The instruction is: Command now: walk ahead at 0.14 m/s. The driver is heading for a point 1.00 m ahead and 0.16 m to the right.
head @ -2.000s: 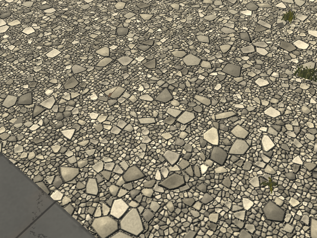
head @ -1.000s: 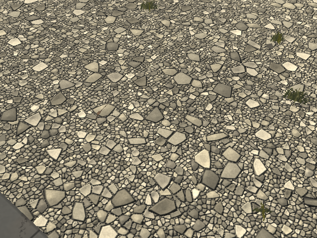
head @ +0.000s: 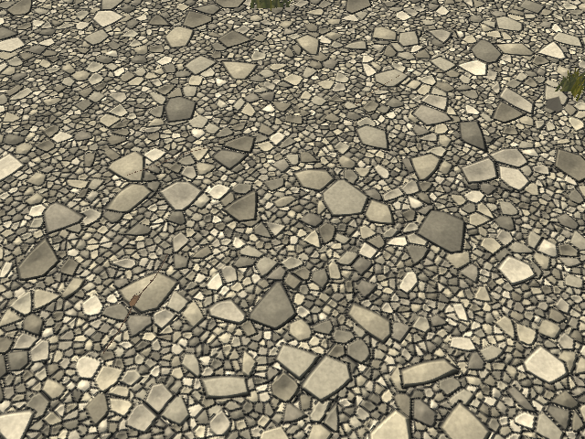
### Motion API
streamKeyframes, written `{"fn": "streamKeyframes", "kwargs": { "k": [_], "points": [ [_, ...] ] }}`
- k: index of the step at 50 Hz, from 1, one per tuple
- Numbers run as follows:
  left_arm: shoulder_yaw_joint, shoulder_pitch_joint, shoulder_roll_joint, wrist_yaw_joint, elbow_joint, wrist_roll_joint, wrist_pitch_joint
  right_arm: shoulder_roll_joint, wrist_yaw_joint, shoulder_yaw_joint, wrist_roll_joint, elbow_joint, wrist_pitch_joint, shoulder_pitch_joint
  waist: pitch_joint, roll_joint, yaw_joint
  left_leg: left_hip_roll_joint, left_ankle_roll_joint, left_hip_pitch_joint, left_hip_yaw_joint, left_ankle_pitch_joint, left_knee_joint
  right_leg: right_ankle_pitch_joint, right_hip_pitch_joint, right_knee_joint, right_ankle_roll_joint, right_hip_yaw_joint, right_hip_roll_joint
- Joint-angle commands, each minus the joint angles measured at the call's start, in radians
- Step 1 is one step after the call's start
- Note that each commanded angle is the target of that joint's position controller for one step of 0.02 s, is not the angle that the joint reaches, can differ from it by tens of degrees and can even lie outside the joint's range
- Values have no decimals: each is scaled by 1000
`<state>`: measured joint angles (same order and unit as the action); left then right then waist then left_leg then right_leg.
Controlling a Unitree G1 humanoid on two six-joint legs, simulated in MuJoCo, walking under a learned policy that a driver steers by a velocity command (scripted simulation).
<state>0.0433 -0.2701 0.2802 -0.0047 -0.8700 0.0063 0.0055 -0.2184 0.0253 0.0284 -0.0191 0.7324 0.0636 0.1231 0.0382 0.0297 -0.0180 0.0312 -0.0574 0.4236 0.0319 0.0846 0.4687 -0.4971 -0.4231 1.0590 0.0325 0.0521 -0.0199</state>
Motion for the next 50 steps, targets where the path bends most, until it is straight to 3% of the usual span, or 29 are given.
{"fn": "streamKeyframes", "kwargs": {
  "k": [1,3,5,9,12,13,14,15,16,17,19,21,24,27,31,34,36,37,38,39,40,41,42,43,44,46,50],
  "points": [
    [14,-132,26,-24,21,-8,-25,-104,-7,27,-18,-39,9,-61,-152,-152,-51,-226,-177,-45,-181,-311,-194,68,107,-153,26,-7,-44],
    [16,-101,39,-29,29,-10,-22,-149,-19,44,-1,-12,3,-22,-181,-161,-22,-230,-185,-63,-194,-33,-233,132,119,-230,15,-30,-37],
    [27,-45,73,-27,49,-7,-15,-206,-31,64,20,6,-8,9,-159,-184,5,-257,-180,-73,-263,294,-291,159,68,-240,-8,-44,-32],
    [30,14,63,-15,61,-5,18,-197,-45,65,39,33,-10,23,-98,-151,10,-274,-152,-81,-294,410,-311,176,67,-363,-54,-57,-34],
    [33,-72,39,-9,15,-8,38,-163,-45,57,50,46,-22,9,-95,-114,-45,-212,-108,-3,-227,465,-221,219,255,-544,-92,-109,12],
    [37,-130,51,-10,-3,-8,43,-122,-44,45,44,40,-23,-15,-79,-69,-71,-166,-73,60,-186,461,-113,160,317,-625,-117,-44,-28],
    [47,-222,105,-17,-15,-10,49,-38,-37,23,29,21,-18,-47,-82,119,-89,-58,-2,210,-61,415,211,-1,418,-781,-175,236,-226],
    [72,-218,217,-9,-5,-15,52,-74,-35,35,40,-15,3,-57,11,281,-74,15,2,437,-20,438,362,-204,417,-926,-285,546,-374],
    [62,-170,168,-8,17,-21,71,-153,-35,55,45,-7,19,-75,56,174,-62,-51,-10,477,-111,371,459,-220,386,-936,-297,565,-377],
    [52,-122,132,-8,29,-15,86,-164,-30,62,48,8,24,-51,54,138,-28,-70,-17,504,-135,270,473,-140,412,-923,-263,488,-340],
    [48,-93,115,-4,37,1,94,-148,-30,62,28,34,25,-48,26,86,-18,-101,-6,486,-120,145,447,76,443,-927,-211,338,-282],
    [38,-134,77,-4,18,-2,95,-112,-22,56,25,42,23,-68,-5,77,-21,-100,17,424,-84,37,422,309,443,-926,-194,212,-231],
    [37,-183,72,-8,-8,-3,88,-74,-14,45,28,34,17,-115,-12,75,-35,-91,45,365,-45,-64,333,491,429,-918,-189,96,-187],
    [38,-217,86,-13,-27,-1,82,-56,-4,32,36,10,19,-209,18,81,-65,-78,54,297,-23,-136,189,504,406,-926,-187,49,-174],
    [41,-267,99,-15,-65,6,72,-62,16,23,45,-21,29,-303,71,85,-91,-67,41,277,-5,-111,80,524,457,-905,-201,52,-213],
    [50,-262,114,-17,-83,13,62,-87,30,27,46,-31,39,-301,69,100,-59,-54,-3,210,0,-29,28,673,515,-847,-188,50,-251],
    [55,-221,129,-19,-77,15,56,-139,26,52,39,11,41,-153,-33,119,35,2,-47,-40,42,-12,4,1027,505,-684,-162,8,-228],
    [50,-199,119,-19,-68,9,54,-187,18,78,41,68,38,27,-142,103,119,-2,-83,-295,31,-49,11,1090,420,-501,-134,-26,-186],
    [37,-185,93,-20,-38,-12,57,-261,4,99,27,113,33,234,-301,-14,188,-200,-150,-641,-196,-67,58,774,171,-184,-101,-59,-127],
    [-4,-316,-53,-7,-37,-6,76,-299,10,100,27,138,28,287,-461,-305,112,-430,-301,-925,-677,174,-74,-18,-177,149,-45,-17,58],
    [22,-244,51,-3,-45,22,99,-204,8,75,33,133,25,255,-394,-221,143,-399,-263,-852,-714,260,-153,-59,-272,262,-62,97,20],
    [39,-143,101,-3,-9,43,112,-168,3,63,36,121,26,158,-229,-190,123,-366,-223,-705,-558,200,-178,24,-333,272,-75,64,-29],
    [40,-92,100,-10,0,38,117,-152,3,57,32,107,30,83,-151,-100,89,-330,-201,-545,-449,87,-207,116,-290,229,-76,38,-77],
    [48,-67,91,-17,4,21,114,-128,6,51,22,104,34,42,-95,-72,60,-293,-192,-424,-370,4,-237,167,-250,176,-72,27,-102],
    [50,-90,69,-18,1,15,104,-111,7,46,11,109,39,27,-86,-92,25,-266,-185,-350,-317,-30,-267,202,-187,146,-71,35,-125],
    [46,-107,25,-20,1,15,84,-106,7,45,16,130,47,38,-62,-104,-2,-251,-196,-274,-264,-51,-316,215,-150,87,-62,25,-138],
    [47,45,32,-18,60,-1,70,-157,-16,53,19,167,46,90,10,-82,13,-238,-194,-241,-186,-99,-366,385,-246,-124,-27,6,-149]
  ]
}}
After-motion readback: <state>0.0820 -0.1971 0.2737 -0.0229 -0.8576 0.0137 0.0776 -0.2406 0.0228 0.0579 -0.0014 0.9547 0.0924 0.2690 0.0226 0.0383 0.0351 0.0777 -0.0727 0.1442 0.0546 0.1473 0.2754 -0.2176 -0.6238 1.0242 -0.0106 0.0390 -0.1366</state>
